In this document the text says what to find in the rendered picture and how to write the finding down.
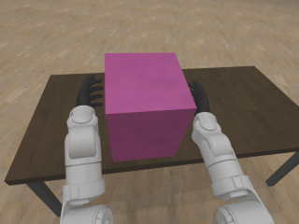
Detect carton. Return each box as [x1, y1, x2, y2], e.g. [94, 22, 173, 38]
[105, 52, 197, 162]

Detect left robot forearm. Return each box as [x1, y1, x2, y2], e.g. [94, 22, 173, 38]
[60, 105, 106, 224]

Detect table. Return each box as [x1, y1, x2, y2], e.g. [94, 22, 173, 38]
[4, 65, 299, 217]

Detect left robot upper arm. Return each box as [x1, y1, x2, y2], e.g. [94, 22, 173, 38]
[61, 204, 114, 224]

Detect right robot upper arm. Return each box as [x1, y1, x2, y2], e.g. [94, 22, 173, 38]
[217, 200, 274, 224]

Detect right robot forearm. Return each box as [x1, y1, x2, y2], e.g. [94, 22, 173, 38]
[192, 112, 275, 224]

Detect right robot hand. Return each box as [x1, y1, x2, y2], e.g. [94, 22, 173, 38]
[187, 80, 210, 117]

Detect left robot hand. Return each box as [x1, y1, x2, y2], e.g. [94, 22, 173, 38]
[75, 74, 103, 108]

